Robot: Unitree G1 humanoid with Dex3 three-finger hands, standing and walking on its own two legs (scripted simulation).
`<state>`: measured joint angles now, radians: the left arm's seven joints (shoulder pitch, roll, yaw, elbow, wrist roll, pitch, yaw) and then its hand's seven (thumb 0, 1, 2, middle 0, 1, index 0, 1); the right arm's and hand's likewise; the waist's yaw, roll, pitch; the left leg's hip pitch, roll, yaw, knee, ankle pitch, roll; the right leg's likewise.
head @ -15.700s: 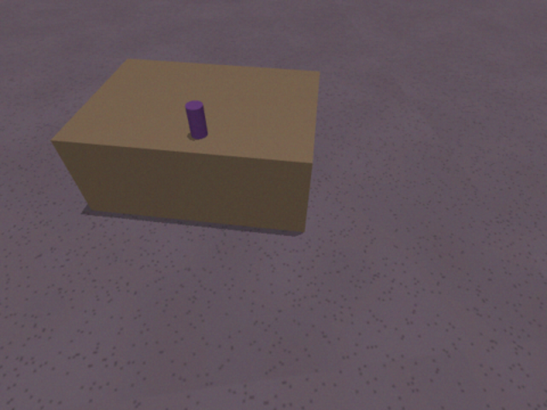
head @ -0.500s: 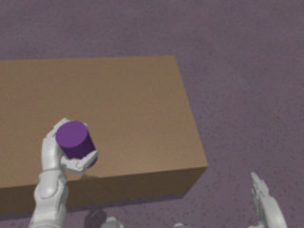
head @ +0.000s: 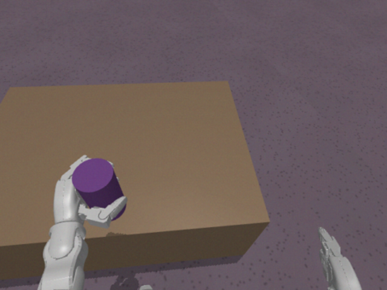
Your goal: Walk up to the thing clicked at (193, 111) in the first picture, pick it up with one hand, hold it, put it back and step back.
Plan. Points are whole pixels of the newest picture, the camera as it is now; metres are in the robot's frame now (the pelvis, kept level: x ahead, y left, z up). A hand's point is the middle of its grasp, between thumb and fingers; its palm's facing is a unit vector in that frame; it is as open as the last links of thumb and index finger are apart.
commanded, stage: hold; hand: left
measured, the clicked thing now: (102, 192) +0.33 +0.18 +0.04
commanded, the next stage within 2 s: none
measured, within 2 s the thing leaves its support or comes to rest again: neither
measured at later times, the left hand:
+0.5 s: hand (97, 194) +0.31 +0.18 +0.06, palm faces +0.15 -0.99 -0.01, open 9.6 cm
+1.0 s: hand (101, 194) +0.31 +0.17 +0.06, palm faces +0.13 -0.99 +0.00, open 9.6 cm
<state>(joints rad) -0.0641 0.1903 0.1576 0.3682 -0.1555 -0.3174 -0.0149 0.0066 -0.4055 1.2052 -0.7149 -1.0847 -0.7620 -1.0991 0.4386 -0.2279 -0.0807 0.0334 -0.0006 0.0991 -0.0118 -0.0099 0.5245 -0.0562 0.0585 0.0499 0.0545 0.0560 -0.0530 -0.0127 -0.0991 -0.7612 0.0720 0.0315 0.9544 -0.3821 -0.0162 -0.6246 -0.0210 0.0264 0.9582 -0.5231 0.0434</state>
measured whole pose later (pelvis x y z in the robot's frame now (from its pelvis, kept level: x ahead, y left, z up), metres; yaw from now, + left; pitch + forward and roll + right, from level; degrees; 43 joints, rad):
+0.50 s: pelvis -0.01 +0.00 +0.01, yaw +0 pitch +8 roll -1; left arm -0.04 0.19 0.16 0.30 -0.17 -0.26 -0.01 0.01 -0.40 1.20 -0.71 -1.08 -0.76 -1.10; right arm 0.42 -0.23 -0.09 0.12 0.01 0.07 -0.03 -0.01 0.53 -0.06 0.06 0.05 0.05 0.06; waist -0.04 -0.01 -0.08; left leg -0.69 0.07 0.03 0.90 -0.35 -0.02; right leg -0.56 -0.03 0.03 0.91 -0.49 0.04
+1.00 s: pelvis -0.01 +0.00 +0.01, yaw +0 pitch +8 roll -1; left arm -0.06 0.18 0.15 0.36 -0.17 -0.29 -0.03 0.01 -0.40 1.20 -0.71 -1.08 -0.76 -1.10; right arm 0.39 -0.22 -0.08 0.21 0.00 0.03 -0.03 -0.01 0.53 -0.06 0.06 0.05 0.05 0.06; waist -0.04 0.00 -0.07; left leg -0.67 0.07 0.03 0.88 -0.34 -0.02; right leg -0.55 -0.02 0.03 0.89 -0.48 0.04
